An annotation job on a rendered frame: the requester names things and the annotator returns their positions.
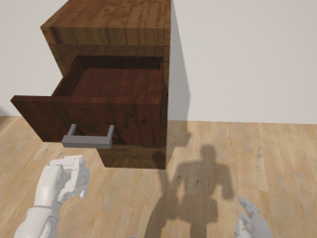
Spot right robot hand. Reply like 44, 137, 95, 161
234, 196, 273, 238

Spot handle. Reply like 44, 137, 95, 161
61, 124, 115, 149

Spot cabinet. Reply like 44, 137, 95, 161
40, 0, 171, 170

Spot left robot forearm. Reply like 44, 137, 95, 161
14, 205, 60, 238

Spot left robot hand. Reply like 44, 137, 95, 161
34, 155, 91, 212

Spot drawer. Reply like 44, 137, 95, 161
10, 55, 163, 146

